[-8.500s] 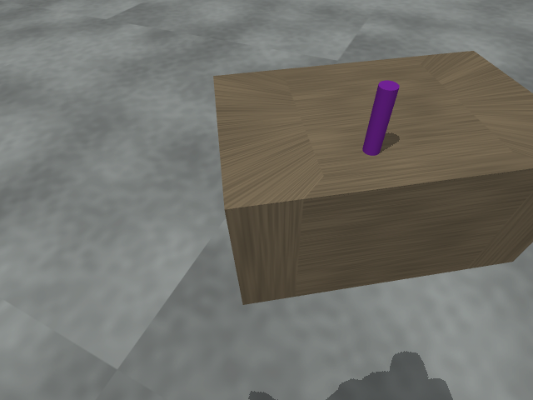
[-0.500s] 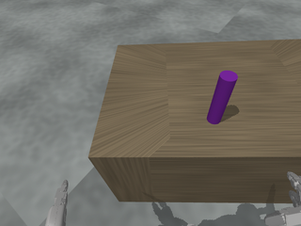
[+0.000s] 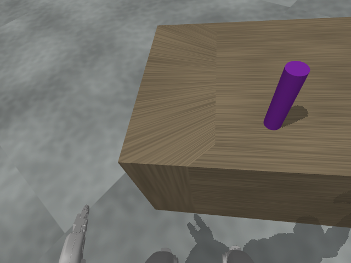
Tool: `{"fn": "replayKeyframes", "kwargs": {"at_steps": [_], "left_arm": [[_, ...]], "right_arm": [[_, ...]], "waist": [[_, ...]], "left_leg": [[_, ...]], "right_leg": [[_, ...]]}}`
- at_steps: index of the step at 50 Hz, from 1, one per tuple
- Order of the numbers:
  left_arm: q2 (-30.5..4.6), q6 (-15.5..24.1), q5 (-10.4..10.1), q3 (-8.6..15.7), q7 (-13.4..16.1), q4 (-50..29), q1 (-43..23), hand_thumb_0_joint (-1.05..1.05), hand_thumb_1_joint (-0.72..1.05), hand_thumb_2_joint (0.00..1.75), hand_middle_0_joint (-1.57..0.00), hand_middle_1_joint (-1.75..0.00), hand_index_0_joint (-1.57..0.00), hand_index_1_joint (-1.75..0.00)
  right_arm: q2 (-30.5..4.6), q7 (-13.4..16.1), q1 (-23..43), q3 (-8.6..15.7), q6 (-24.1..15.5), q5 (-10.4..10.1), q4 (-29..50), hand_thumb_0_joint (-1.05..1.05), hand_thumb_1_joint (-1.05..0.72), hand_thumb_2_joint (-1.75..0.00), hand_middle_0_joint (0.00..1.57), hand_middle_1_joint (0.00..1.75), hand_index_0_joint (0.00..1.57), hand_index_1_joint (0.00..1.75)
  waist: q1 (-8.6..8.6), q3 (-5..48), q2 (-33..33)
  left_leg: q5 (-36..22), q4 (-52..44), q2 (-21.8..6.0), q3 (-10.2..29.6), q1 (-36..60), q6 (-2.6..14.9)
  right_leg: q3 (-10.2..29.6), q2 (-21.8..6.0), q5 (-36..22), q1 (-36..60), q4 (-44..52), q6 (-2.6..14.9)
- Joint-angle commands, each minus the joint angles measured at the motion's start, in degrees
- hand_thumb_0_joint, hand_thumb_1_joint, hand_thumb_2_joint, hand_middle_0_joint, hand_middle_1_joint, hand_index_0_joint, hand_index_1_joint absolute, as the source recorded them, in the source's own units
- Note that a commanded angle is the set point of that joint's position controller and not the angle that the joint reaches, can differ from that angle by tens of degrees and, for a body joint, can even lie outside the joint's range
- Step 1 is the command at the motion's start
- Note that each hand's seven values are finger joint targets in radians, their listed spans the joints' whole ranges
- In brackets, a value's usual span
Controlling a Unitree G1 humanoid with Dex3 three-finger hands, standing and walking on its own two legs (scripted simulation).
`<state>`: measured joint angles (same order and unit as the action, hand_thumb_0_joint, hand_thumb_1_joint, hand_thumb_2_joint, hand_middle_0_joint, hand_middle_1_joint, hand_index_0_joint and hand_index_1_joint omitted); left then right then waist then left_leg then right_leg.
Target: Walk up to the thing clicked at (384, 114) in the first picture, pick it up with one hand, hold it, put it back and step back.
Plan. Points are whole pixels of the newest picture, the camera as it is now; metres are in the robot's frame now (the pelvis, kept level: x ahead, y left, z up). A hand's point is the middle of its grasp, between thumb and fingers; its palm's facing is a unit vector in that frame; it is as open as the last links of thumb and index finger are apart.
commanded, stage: go down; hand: right
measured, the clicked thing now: (282, 100) +0.54 -0.23 -0.01
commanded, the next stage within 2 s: approach in 0.74 s
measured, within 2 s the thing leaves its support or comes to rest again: neither
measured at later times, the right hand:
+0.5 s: hand out of the picture +0.41 -0.40 +0.05, palm faces +0.25 +0.97 -0.04, open 17.7 cm
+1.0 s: hand out of the picture +0.43 -0.41 +0.06, palm faces +0.26 +0.97 -0.01, open 17.7 cm
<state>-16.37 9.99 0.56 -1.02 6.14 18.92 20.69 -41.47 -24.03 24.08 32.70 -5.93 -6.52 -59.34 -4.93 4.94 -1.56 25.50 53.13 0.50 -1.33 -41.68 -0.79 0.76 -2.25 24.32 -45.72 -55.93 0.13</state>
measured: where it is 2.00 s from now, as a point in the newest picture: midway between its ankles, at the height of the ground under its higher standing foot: outside the picture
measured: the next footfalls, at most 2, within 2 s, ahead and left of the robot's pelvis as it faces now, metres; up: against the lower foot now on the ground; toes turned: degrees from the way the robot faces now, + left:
none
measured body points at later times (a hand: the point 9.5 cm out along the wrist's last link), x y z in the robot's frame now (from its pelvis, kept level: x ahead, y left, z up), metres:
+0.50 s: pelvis +0.00 -0.01 -0.01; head +0.11 -0.07 +0.42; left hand +0.15 +0.25 -0.04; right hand +0.39 -0.45 +0.05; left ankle +0.00 +0.13 -0.68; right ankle +0.03 -0.11 -0.68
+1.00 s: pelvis +0.00 -0.02 -0.02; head +0.11 -0.08 +0.41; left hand +0.15 +0.24 -0.04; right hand +0.41 -0.46 +0.07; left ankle +0.00 +0.13 -0.68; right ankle +0.03 -0.11 -0.68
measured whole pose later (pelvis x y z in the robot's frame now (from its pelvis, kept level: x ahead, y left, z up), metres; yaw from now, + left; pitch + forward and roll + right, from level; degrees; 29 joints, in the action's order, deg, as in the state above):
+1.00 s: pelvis +0.00 -0.02 -0.02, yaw +1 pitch +21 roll +6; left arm -16.2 8.7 2.2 -2.8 2.0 14.8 18.6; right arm -56.0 -29.6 43.9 38.3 -18.6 -6.3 -76.9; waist -10.2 7.5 -1.6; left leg 25.3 55.7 1.8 -3.0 -51.3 -1.7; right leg 2.8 -3.3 26.1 -57.8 -62.8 1.0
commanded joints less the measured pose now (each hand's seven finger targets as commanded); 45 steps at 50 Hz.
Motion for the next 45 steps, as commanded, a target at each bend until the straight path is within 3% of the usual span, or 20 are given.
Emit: {"fn": "replayKeyframes", "kwargs": {"at_steps": [1, 3, 7, 10, 12, 13, 18, 20, 24, 25, 27, 28, 29, 32, 34, 38, 40, 42, 44, 45], "left_arm": [[-10.2, 2.6, 0.1, 5.7, 0.8, -6.3, 1.0, 0.00, -0.53, 0.03, -0.05, -0.05, -0.06, -0.04], [-10.9, 2.8, 0.3, 6.1, 0.7, -8.6, -1.3, 0.00, -0.53, 0.03, -0.05, -0.05, -0.06, -0.05], [-9.1, 2.5, 0.3, 3.7, -0.1, -9.0, -0.8, 0.00, -0.52, 0.03, -0.05, -0.05, -0.06, -0.04], [-10.2, 2.3, 0.4, 5.0, -0.4, -8.3, 0.3, 0.00, -0.52, 0.02, -0.05, -0.05, -0.06, -0.04], [-10.0, 2.3, 0.5, 4.8, -0.7, -8.5, -0.9, 0.00, -0.53, 0.03, -0.05, -0.05, -0.06, -0.04], [-10.2, 2.2, 0.6, 4.8, -0.7, -9.2, -1.1, 0.00, -0.52, 0.02, -0.05, -0.05, -0.06, -0.04], [-10.7, 2.2, 0.5, 5.2, -1.2, -10.1, -1.3, 0.00, -0.52, 0.03, -0.05, -0.05, -0.06, -0.04], [-10.0, 1.8, 0.5, 4.1, -1.5, -9.0, -0.2, 0.00, -0.52, 0.03, -0.05, -0.05, -0.06, -0.04], [-10.7, 1.5, 0.5, 5.3, -1.7, -10.1, -0.1, 0.00, -0.53, 0.03, -0.04, -0.05, -0.05, -0.04], [-9.7, 1.2, 0.6, 4.2, -1.9, -8.3, 1.3, 0.00, -0.53, 0.03, -0.05, -0.05, -0.05, -0.04], [-11.7, 1.5, 0.6, 6.2, -1.9, -12.0, -2.0, 0.00, -0.53, 0.03, -0.05, -0.05, -0.05, -0.04], [-11.7, 1.3, 0.7, 6.0, -2.0, -10.4, 0.0, 0.00, -0.53, 0.03, -0.04, -0.05, -0.05, -0.04], [-10.8, 1.1, 0.7, 5.2, -2.3, -9.9, -0.5, 0.00, -0.53, 0.04, -0.05, -0.05, -0.05, -0.05], [-10.1, 1.3, 0.6, 4.6, -2.5, -11.1, -1.2, 0.00, -0.53, 0.04, -0.05, -0.05, -0.05, -0.04], [-11.1, 1.1, 0.6, 5.6, -2.4, -11.4, -0.7, 0.00, -0.53, 0.04, -0.05, -0.05, -0.05, -0.04], [-12.3, 1.3, 0.8, 6.8, -2.4, -12.0, -1.3, 0.00, -0.54, 0.04, -0.05, -0.05, -0.05, -0.05], [-10.6, 0.9, 0.8, 5.0, -2.6, -10.3, 0.1, 0.00, -0.54, 0.04, -0.05, -0.05, -0.05, -0.04], [-11.1, 1.0, 0.8, 5.6, -2.6, -11.3, -0.4, 0.00, -0.55, 0.04, -0.05, -0.04, -0.04, -0.05], [-10.4, 1.1, 1.0, 4.3, -2.7, -11.3, -0.5, 0.00, -0.56, 0.05, -0.05, -0.05, -0.04, -0.06], [-9.8, 1.1, 1.0, 3.6, -2.8, -11.1, -0.7, 0.00, -0.56, 0.05, -0.05, -0.05, -0.04, -0.06]], "right_arm": [[-24.3, -1.4, 18.8, 3.9, -6.9, -1.3, 6.6, 0.00, 0.59, -0.04, 0.04, 0.06, 0.05, 0.06], [-26.4, -1.5, 20.9, 4.7, -7.8, -1.2, 5.4, 0.00, 0.60, -0.04, 0.04, 0.06, 0.05, 0.06], [-27.6, -2.5, 23.1, 5.1, -9.4, -1.1, 2.7, 0.00, 0.61, -0.03, 0.05, 0.06, 0.06, 0.06], [-28.7, -3.2, 24.3, 5.3, -10.2, -1.2, 0.4, 0.00, 0.61, -0.03, 0.04, 0.06, 0.05, 0.06], [-30.5, -3.2, 27.2, 6.0, -11.0, -1.0, 2.5, 0.00, 0.61, -0.03, 0.04, 0.06, 0.05, 0.06], [-29.9, -3.4, 26.2, 5.8, -11.0, -1.0, -1.3, 0.00, 0.61, -0.03, 0.04, 0.06, 0.05, 0.06], [-31.4, -3.9, 28.2, 6.3, -12.0, -1.1, -1.3, 0.00, 0.61, -0.02, 0.05, 0.06, 0.06, 0.06], [-32.4, -4.1, 28.9, 6.8, -12.4, -0.9, -1.8, 0.00, 0.61, -0.02, 0.05, 0.06, 0.06, 0.06], [-33.9, -4.1, 30.4, 7.7, -13.0, -0.5, -0.7, 0.00, 0.61, -0.02, 0.05, 0.05, 0.06, 0.05], [-33.6, -4.4, 30.6, 7.2, -13.1, -0.6, -1.5, 0.00, 0.61, -0.02, 0.05, 0.06, 0.06, 0.06], [-33.9, -4.4, 31.3, 7.5, -13.3, -0.6, -0.9, 0.00, 0.61, -0.02, 0.05, 0.06, 0.06, 0.06], [-33.5, -4.3, 31.0, 7.3, -13.3, -0.6, -3.3, 0.00, 0.61, -0.02, 0.06, 0.05, 0.06, 0.05], [-33.2, -4.3, 30.8, 7.2, -13.5, -0.6, -3.5, 0.00, 0.61, -0.02, 0.05, 0.05, 0.06, 0.05], [-34.7, -4.5, 33.5, 7.7, -14.0, -0.2, -1.1, 0.00, 0.61, -0.02, 0.05, 0.05, 0.06, 0.05], [-34.1, -4.6, 31.8, 7.1, -13.9, -0.1, -4.9, 0.00, 0.61, -0.02, 0.05, 0.06, 0.06, 0.06], [-35.9, -4.8, 34.9, 8.1, -14.4, -0.3, -2.5, 0.00, 0.61, -0.03, 0.05, 0.06, 0.06, 0.06], [-35.1, -5.2, 34.3, 7.7, -14.3, -0.3, -5.2, 0.00, 0.61, -0.03, 0.05, 0.06, 0.06, 0.06], [-35.9, -5.2, 35.3, 8.0, -14.6, -0.3, -4.3, 0.00, 0.61, -0.03, 0.04, 0.07, 0.06, 0.07], [-37.7, -5.1, 37.6, 9.0, -15.2, -0.1, -2.1, 0.00, 0.61, -0.03, 0.04, 0.06, 0.05, 0.06], [-35.5, -5.5, 36.6, 7.8, -15.3, -0.5, -5.5, 0.00, 0.61, -0.02, 0.05, 0.05, 0.06, 0.05]], "waist": [[0.11, 19.6, 11.3], [-0.23, 21.1, 11.3], [-0.39, 22.0, 11.9], [-1.45, 22.0, 11.9], [-0.80, 23.3, 15.1], [-1.28, 23.1, 12.5], [-2.00, 23.3, 13.6], [-1.58, 24.4, 14.7], [-1.79, 26.7, 16.7], [-1.51, 25.3, 17.7], [-2.26, 27.9, 17.3], [-2.89, 25.7, 15.7], [-2.25, 24.2, 15.9], [-2.36, 27.2, 17.5], [-3.08, 24.3, 15.9], [-3.26, 27.0, 17.3], [-3.20, 25.0, 17.5], [-3.32, 25.5, 17.5], [-2.94, 28.1, 18.7], [-3.64, 25.5, 17.5]], "left_leg": [[-13.1, -6.0, 0.8, 0.3, 1.6, 2.01], [-12.8, -6.0, 1.1, -0.1, 2.1, 2.05], [-13.1, -5.7, 1.3, -0.3, 1.4, 2.11], [-13.4, -5.2, 1.6, -0.6, -0.3, 2.07], [-13.0, -4.9, 1.5, -0.6, -0.5, 2.24], [-12.4, -4.8, 1.8, -0.9, -1.3, 2.21], [-12.5, -4.7, 2.0, -1.2, -1.7, 2.23], [-12.3, -4.1, 2.1, -1.4, -3.1, 2.37], [-14.4, -3.7, 2.1, -1.3, -2.2, 2.42], [-13.7, -3.4, 2.4, -1.5, -3.7, 2.49], [-14.2, -3.5, 2.4, -1.5, -3.5, 2.51], [-13.8, -3.6, 2.6, -1.9, -4.1, 2.44], [-13.4, -3.8, 2.4, -1.6, -3.7, 2.51], [-14.0, -3.4, 2.3, -1.5, -3.2, 2.57], [-12.4, -3.6, 2.5, -1.8, -4.5, 2.57], [-11.9, -3.3, 2.6, -1.9, -5.2, 2.59], [-11.9, -3.0, 2.6, -2.1, -6.5, 2.59], [-11.6, -3.2, 2.7, -2.1, -6.4, 2.60], [-13.0, -2.7, 2.5, -1.9, -5.5, 2.61], [-12.1, -2.4, 2.8, -2.1, -6.9, 2.57]], "right_leg": [[1.9, 0.5, -15.9, 16.9, 6.9, 1.01], [2.2, 0.4, -15.3, 16.6, 6.9, 0.94], [2.4, 0.3, -16.7, 16.4, 6.3, 0.90], [2.6, 0.1, -17.6, 16.3, 5.5, 0.79], [2.6, 0.1, -17.7, 17.1, 5.5, 0.65], [3.0, -0.2, -17.7, 16.3, 5.2, 0.64], [3.2, -0.2, -17.4, 16.0, 4.9, 0.58], [3.6, -0.6, -19.9, 16.8, 4.5, 0.31], [3.4, -0.5, -23.3, 17.9, 3.7, 0.24], [3.8, -0.8, -25.0, 18.2, 3.6, -0.14], [4.1, -1.2, -26.2, 19.9, 3.1, -0.03], [4.4, -1.3, -25.7, 18.6, 3.2, -0.16], [3.8, -0.8, -22.7, 16.4, 3.5, 0.18], [3.8, -0.9, -22.8, 17.2, 3.2, 0.17], [3.9, -0.9, -20.7, 16.2, 3.5, 0.12], [4.8, -1.4, -20.5, 17.2, 3.6, -0.09], [4.7, -1.4, -21.8, 16.7, 3.1, -0.25], [4.8, -1.5, -21.4, 17.1, 3.1, -0.21], [4.4, -1.2, -22.1, 17.0, 2.4, -0.06], [4.8, -1.4, -21.7, 15.8, 2.4, -0.25]]}}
